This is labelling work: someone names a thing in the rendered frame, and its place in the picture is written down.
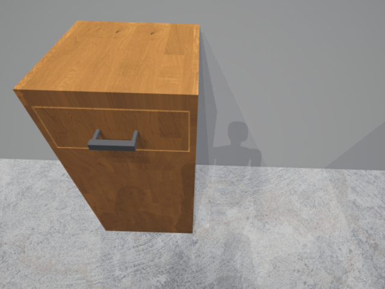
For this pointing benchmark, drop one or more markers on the handle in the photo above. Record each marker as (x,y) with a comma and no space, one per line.
(112,145)

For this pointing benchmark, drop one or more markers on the cabinet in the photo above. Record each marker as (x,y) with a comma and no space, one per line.
(127,65)

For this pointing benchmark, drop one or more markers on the drawer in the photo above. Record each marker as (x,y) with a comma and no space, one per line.
(157,129)

